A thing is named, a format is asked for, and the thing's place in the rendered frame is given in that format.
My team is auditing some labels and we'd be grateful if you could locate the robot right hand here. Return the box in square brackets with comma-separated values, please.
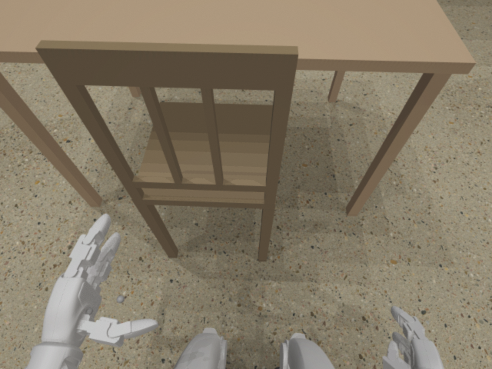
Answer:
[383, 306, 444, 369]

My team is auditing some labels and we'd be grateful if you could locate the chair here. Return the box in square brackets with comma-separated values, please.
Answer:
[35, 40, 298, 261]

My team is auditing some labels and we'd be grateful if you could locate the table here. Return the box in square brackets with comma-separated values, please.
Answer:
[0, 0, 476, 216]

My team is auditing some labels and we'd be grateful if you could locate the left robot forearm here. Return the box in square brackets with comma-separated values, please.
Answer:
[24, 342, 84, 369]

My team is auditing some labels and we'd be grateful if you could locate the robot left hand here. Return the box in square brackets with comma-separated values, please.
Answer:
[42, 214, 158, 347]

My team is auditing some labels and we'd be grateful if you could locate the robot left shin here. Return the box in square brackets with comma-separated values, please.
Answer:
[202, 328, 218, 334]

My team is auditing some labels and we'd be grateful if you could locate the right robot thigh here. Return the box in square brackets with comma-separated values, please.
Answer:
[280, 338, 335, 369]

